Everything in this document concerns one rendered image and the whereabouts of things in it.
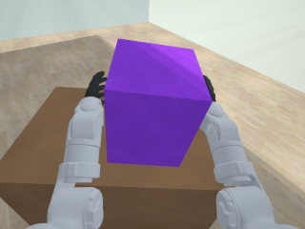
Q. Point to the pedestal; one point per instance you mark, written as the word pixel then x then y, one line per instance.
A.
pixel 135 196

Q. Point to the carton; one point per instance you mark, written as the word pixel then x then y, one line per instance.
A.
pixel 155 100

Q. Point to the right robot forearm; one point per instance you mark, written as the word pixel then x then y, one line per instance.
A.
pixel 231 166

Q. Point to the left robot forearm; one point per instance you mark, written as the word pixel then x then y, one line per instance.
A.
pixel 83 143

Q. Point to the left robot upper arm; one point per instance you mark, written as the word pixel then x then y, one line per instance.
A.
pixel 74 208

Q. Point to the robot left hand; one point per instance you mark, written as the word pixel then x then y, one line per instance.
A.
pixel 94 87

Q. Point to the robot right hand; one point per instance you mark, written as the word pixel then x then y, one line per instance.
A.
pixel 210 87

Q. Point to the right robot upper arm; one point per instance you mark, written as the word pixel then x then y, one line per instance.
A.
pixel 245 207

